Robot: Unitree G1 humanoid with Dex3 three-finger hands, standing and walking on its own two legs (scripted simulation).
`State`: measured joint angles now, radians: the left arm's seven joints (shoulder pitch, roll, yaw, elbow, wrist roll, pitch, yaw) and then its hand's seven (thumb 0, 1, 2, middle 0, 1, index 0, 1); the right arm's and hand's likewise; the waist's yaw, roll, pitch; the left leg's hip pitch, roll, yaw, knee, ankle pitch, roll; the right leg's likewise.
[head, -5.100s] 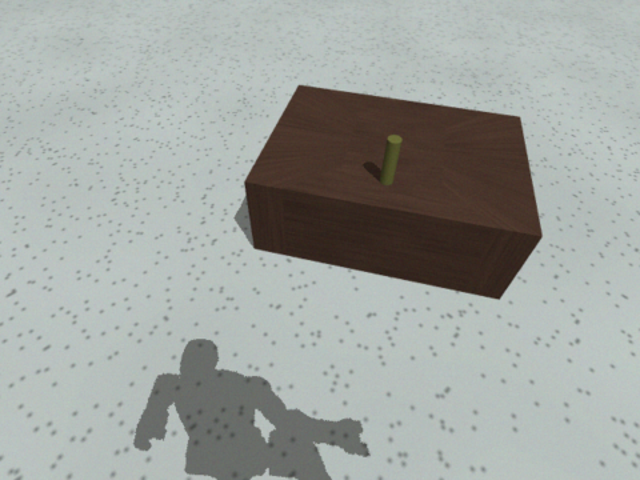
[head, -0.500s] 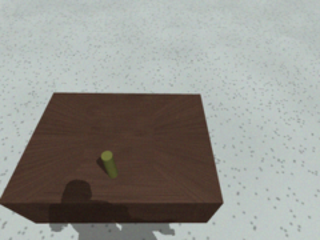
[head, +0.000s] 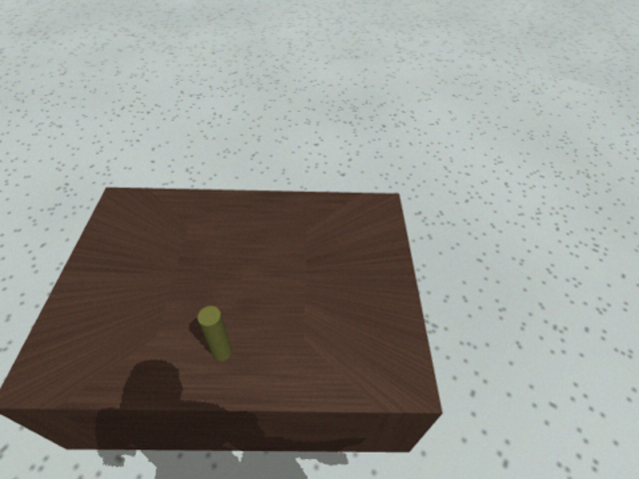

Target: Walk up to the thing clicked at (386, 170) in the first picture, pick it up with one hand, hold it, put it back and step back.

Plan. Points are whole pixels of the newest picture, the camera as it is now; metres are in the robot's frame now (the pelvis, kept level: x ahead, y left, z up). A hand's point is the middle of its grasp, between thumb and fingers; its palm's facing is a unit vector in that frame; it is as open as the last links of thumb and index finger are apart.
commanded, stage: stand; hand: left
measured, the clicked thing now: (216, 335) +0.46 +0.23 -0.34
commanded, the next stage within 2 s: go down in 1.60 s
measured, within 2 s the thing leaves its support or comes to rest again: neither
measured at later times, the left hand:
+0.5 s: hand out of the picture +0.08 +0.25 -0.16, palm faces -0.03 -0.94 -0.34, open 7.4 cm
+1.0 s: hand out of the picture +0.07 +0.25 -0.16, palm faces -0.02 -0.94 -0.34, open 7.4 cm
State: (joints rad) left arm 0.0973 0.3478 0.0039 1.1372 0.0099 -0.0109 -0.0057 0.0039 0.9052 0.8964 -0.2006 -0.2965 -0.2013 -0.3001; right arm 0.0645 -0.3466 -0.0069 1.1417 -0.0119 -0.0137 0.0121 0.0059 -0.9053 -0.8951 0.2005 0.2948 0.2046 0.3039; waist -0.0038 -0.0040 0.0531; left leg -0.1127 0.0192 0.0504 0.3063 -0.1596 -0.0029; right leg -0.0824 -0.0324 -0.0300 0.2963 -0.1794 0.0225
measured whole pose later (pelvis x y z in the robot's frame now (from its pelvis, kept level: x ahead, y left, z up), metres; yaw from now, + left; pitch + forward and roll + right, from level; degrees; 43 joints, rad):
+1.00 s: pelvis +0.00 +0.00 +0.00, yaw +0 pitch -2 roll +0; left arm 0.11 0.35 0.00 1.13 0.01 -0.01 -0.01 0.00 0.90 0.90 -0.20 -0.30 -0.20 -0.30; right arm 0.10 -0.35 0.00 1.14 -0.01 -0.01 0.01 0.01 -0.91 -0.90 0.20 0.29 0.20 0.30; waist 0.00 0.00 0.05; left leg -0.11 0.02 0.05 0.30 -0.16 -0.01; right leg -0.08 -0.03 -0.03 0.30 -0.19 0.02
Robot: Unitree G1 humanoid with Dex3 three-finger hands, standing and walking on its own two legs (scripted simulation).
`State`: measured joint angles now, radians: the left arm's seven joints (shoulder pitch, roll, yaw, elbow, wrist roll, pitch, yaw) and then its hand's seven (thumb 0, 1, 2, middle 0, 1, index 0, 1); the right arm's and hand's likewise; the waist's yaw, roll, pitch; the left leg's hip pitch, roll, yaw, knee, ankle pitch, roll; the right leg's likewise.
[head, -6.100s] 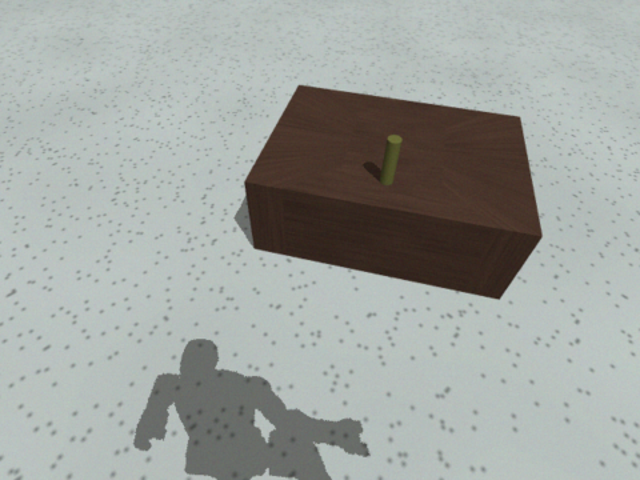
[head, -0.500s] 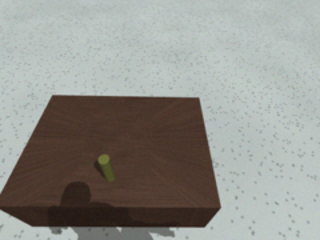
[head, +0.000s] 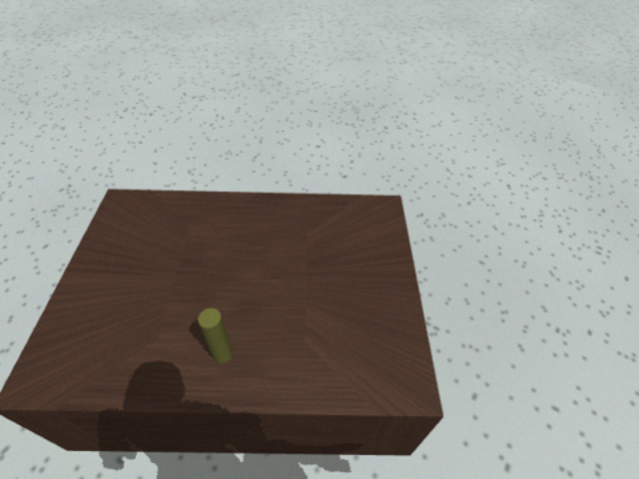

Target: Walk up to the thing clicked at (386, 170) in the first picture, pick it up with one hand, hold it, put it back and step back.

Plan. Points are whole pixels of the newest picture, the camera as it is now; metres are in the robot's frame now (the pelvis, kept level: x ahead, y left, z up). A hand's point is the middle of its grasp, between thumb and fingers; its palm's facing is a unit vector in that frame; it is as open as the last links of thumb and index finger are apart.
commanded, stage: stand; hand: left
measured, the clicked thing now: (216, 337) +0.46 +0.23 -0.34
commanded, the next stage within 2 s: go down in 0.60 s
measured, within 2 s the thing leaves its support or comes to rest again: neither
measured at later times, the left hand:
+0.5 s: hand out of the picture +0.07 +0.25 -0.16, palm faces -0.03 -0.94 -0.34, open 7.4 cm
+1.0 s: hand (128, 474) +0.16 +0.26 -0.15, palm faces +0.04 -0.94 -0.34, open 12.5 cm
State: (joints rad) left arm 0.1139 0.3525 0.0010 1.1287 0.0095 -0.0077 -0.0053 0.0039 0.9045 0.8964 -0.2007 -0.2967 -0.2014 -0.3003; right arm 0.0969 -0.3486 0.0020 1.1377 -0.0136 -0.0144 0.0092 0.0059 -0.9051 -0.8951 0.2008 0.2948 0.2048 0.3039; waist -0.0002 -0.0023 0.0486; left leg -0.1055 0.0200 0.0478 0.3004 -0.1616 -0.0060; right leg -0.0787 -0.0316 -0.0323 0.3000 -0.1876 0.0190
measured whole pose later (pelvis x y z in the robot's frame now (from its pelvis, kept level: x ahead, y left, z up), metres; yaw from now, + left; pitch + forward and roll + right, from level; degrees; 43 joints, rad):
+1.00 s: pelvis -0.01 +0.00 -0.01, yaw +0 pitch +5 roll +0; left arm 0.00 0.35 0.17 0.90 0.06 0.10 -0.03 0.00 0.32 0.36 -0.05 -0.08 -0.06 -0.07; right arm 0.25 -0.24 -0.01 0.76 0.03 -0.05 -0.03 0.01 -0.95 -0.91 0.20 0.29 0.20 0.30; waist -0.03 -0.01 0.02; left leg -0.35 0.03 0.04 0.51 -0.24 0.00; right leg -0.31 -0.03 -0.03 0.49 -0.26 0.02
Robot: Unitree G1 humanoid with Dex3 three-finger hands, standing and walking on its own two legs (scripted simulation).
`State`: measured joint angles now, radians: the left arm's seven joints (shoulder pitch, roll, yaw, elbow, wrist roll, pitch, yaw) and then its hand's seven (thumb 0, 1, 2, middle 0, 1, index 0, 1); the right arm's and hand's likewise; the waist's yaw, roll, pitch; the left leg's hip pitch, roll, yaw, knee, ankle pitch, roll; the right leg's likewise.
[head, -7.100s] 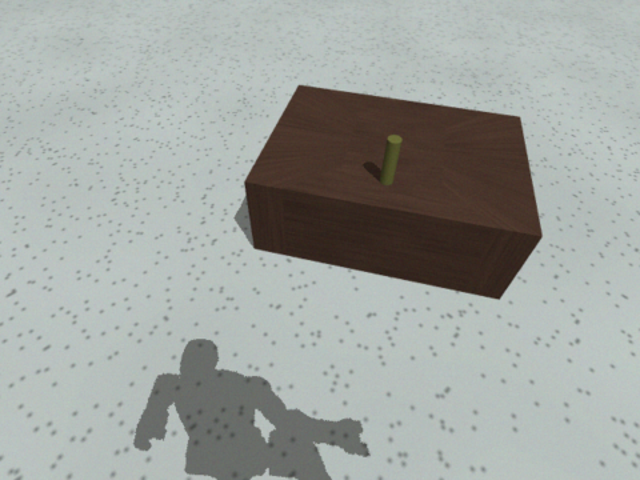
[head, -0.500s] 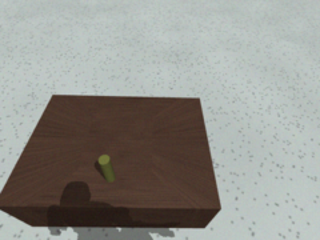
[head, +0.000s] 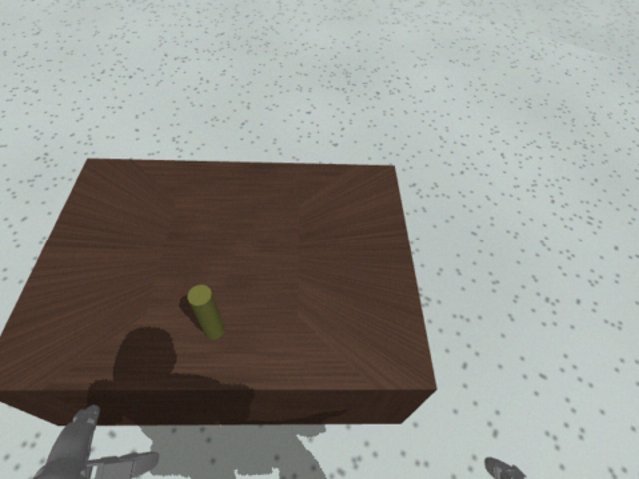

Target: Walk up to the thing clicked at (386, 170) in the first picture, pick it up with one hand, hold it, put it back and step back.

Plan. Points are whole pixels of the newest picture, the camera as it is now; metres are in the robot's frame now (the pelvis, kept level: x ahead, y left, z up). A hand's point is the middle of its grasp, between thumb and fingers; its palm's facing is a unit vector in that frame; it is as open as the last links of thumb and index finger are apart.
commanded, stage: go down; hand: left
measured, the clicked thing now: (207, 314) +0.47 +0.23 -0.32
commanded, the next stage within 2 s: none
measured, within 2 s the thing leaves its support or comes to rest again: neither
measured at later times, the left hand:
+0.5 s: hand (107, 475) +0.15 +0.27 -0.14, palm faces +0.04 -0.95 -0.32, open 17.3 cm
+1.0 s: hand out of the picture +0.14 +0.28 -0.13, palm faces +0.07 -0.94 -0.33, open 17.3 cm
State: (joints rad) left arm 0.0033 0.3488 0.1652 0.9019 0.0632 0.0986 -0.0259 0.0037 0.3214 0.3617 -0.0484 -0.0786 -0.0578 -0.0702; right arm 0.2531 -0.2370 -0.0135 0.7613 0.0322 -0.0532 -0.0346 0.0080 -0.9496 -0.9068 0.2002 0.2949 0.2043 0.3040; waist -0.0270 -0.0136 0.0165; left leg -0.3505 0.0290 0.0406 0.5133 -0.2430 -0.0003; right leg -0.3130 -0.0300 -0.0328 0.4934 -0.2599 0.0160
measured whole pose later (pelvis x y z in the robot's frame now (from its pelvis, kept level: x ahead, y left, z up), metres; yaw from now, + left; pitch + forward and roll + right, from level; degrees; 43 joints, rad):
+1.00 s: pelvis +0.01 +0.00 -0.05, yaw +2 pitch +12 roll -3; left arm 0.36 0.40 0.22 0.18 0.00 0.51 -0.14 -0.01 -0.53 0.06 -0.08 -0.05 -0.07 -0.06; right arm 0.27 -0.24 0.01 0.58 0.02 -0.21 -0.17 0.01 -0.87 -0.89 0.20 0.30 0.21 0.30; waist -0.03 0.03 -0.14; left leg -0.73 0.04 -0.02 0.99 -0.48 0.00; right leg -0.64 -0.03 -0.08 0.93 -0.49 0.02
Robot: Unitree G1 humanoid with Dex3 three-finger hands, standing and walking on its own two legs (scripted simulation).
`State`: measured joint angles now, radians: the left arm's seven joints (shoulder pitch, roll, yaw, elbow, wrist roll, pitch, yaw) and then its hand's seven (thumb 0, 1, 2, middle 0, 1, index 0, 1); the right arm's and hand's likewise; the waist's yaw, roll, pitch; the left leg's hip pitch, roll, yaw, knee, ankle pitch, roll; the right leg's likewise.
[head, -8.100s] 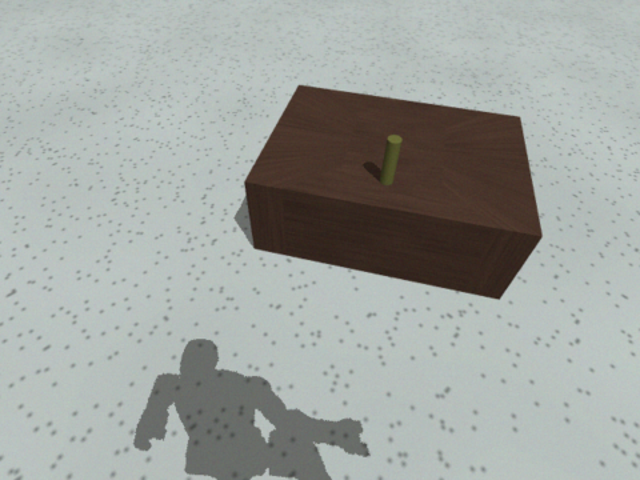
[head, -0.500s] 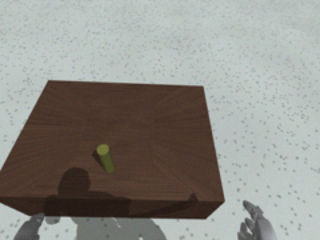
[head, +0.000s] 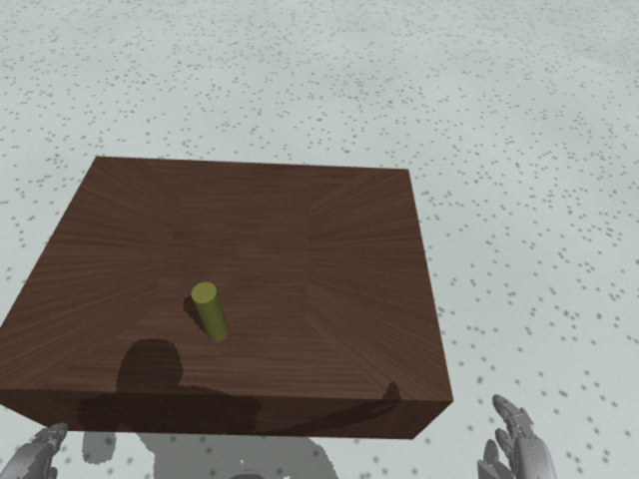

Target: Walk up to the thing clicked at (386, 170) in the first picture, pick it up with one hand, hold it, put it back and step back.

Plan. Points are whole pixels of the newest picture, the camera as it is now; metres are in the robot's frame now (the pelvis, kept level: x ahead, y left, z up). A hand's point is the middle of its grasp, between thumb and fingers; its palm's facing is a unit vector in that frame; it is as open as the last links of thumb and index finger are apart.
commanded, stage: go down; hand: left
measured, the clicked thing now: (211, 313) +0.47 +0.21 -0.27
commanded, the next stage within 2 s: approach in 1.70 s
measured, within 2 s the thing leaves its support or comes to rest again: neither
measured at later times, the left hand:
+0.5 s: hand (46, 401) +0.23 +0.33 -0.04, palm faces +0.16 -0.94 -0.29, open 17.4 cm
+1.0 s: hand (23, 331) +0.30 +0.37 +0.00, palm faces +0.16 -0.97 -0.16, open 17.6 cm
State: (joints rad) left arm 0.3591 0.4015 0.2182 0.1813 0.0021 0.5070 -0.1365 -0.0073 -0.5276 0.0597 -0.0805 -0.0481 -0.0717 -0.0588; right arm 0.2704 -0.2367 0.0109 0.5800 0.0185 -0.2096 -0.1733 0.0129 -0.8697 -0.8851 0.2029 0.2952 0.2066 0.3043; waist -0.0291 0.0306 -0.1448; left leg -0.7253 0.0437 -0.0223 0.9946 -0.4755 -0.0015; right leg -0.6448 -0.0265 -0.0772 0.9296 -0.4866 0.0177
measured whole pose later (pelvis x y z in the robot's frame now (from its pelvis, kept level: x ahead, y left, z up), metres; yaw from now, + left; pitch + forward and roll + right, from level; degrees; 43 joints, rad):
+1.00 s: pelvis -0.03 +0.01 +0.00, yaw -1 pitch +14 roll -3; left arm -0.36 0.73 0.56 0.98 -0.03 -0.03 -0.48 -0.01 -0.57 0.03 -0.08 -0.02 -0.06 -0.04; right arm 0.34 -0.28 0.04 0.69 -0.02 -0.24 -0.16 0.01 -0.90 -0.89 0.20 0.30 0.21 0.30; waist -0.05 -0.01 -0.08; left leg -0.83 0.05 -0.01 1.01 -0.43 0.01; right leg -0.75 -0.02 -0.06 0.93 -0.43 0.02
